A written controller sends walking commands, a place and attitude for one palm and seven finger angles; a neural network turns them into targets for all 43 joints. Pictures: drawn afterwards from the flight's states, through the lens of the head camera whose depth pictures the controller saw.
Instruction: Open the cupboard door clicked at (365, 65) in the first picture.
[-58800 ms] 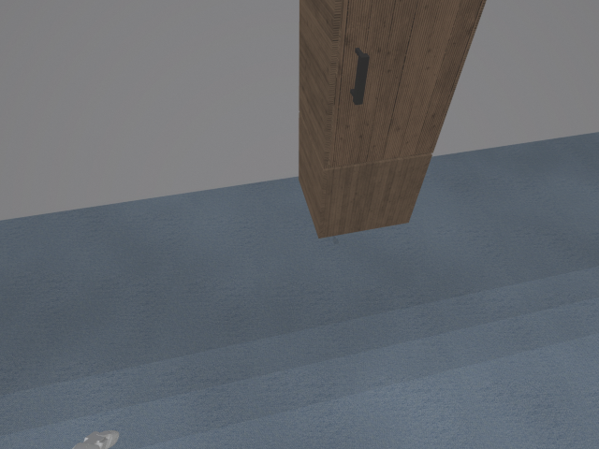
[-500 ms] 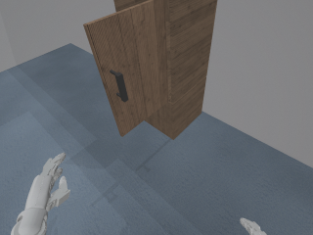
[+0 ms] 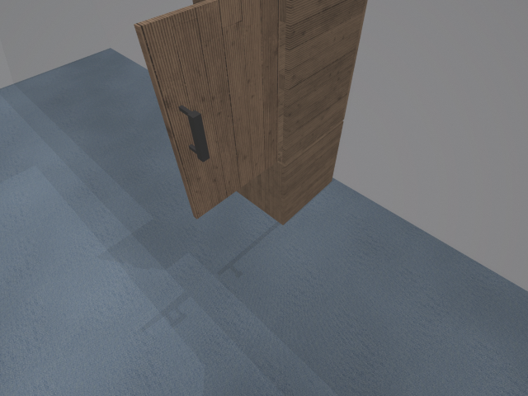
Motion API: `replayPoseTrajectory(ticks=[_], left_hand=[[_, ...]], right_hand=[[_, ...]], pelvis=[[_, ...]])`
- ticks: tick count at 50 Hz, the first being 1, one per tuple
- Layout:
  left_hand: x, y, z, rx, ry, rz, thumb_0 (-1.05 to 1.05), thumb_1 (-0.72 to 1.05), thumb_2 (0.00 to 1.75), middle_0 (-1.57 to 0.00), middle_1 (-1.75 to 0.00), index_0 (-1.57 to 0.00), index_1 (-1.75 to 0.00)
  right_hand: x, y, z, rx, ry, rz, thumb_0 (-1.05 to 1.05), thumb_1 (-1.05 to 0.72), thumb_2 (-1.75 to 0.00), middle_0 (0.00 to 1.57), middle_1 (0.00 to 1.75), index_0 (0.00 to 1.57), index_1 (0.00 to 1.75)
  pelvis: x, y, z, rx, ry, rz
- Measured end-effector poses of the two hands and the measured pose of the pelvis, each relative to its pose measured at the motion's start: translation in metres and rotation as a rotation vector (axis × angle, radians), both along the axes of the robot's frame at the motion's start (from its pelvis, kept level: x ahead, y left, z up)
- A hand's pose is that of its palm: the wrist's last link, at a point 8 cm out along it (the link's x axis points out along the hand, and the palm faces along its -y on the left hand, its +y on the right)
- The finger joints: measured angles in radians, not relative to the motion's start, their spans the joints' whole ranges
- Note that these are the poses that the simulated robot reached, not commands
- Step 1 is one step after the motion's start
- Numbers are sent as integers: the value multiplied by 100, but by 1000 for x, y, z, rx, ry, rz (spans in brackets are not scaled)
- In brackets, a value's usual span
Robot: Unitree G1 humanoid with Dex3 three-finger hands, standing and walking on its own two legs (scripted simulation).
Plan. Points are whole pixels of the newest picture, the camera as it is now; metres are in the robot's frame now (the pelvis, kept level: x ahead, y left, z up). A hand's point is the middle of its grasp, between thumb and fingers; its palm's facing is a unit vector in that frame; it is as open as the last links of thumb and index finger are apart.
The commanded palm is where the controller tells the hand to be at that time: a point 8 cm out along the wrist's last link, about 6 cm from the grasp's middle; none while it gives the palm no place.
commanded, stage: let the arm hang, fingers relaxed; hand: left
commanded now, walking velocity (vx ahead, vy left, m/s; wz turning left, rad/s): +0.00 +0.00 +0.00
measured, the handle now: (193, 133) +0.69 +0.21 -0.01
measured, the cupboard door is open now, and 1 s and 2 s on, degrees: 89 89 89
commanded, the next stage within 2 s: look to check the result in 0.48 s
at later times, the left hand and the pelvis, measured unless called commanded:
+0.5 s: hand out of the picture +0.00 +0.18 -0.17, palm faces +0.04 -0.98 -0.19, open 7.4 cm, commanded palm none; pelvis +0.01 +0.01 +0.00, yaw +0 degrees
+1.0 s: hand out of the picture +0.05 +0.22 -0.16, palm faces +0.01 -0.96 -0.28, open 7.4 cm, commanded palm none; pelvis +0.02 +0.01 +0.00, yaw +0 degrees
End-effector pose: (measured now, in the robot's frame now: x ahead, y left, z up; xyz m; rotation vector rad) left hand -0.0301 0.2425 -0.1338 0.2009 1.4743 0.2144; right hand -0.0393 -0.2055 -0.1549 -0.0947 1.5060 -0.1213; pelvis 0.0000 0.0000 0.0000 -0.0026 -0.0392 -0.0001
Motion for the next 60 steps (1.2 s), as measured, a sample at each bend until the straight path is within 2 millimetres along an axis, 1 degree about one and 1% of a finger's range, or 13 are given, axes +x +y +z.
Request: replayPoseTrajectory(ticks=[5, 13, 17, 28, 35, 40, 54, 60], left_hand=[[0, -8, -2, -19, -7, 7, 0, 91, 90, -20, -30, -20, -30], [19, -27, -9, -75, -62, 3, 0, 91, 90, -20, -30, -20, -30], [24, -28, -11, -82, -67, -2, 1, 92, 90, -20, -30, -20, -30], [26, -13, -8, -58, -55, 0, 0, 91, 90, -20, -30, -20, -30], [33, -1, -4, -33, -54, -9, 0, 91, 90, -20, -30, -20, -30], [45, 8, -2, -16, -72, -20, 0, 91, 90, -20, -30, -20, -30], [92, 27, 8, 27, -164, -64, 0, 90, 90, -20, -30, -20, -30], [107, 34, 13, 45, -187, -81, 0, 90, 90, -20, -30, -20, -30]], right_hand=[[4, 9, -2, 15, -15, -5, 1, -91, -90, 20, 30, 19, 30], [14, 13, -1, 7, -48, -7, 0, -91, -90, 20, 30, 19, 30], [17, 13, 1, -2, -57, -10, 0, -91, -90, 20, 30, 19, 30], [21, 8, 2, -19, -45, -3, 0, -91, -90, 20, 30, 19, 30], [31, -1, 3, -37, -49, 6, 0, -91, -90, 20, 30, 19, 30], [44, -10, 5, -56, -69, 17, 0, -91, -90, 20, 30, 19, 30], [93, -37, 13, -109, -164, 57, 0, -91, -90, 20, 30, 20, 30], [109, -46, 17, -126, -193, 69, 0, -91, -90, 20, 30, 20, 30]], pelvis=[[1, 2, 0, 1, -1, -5], [3, 5, 0, 6, -1, -6], [4, 6, 0, 6, -1, -7], [8, 9, 1, 7, 6, -5], [12, 11, 1, 7, 8, -5], [15, 11, 2, 7, 9, -5], [22, 11, 4, 8, 9, -3], [26, 10, 5, 9, 12, -5]])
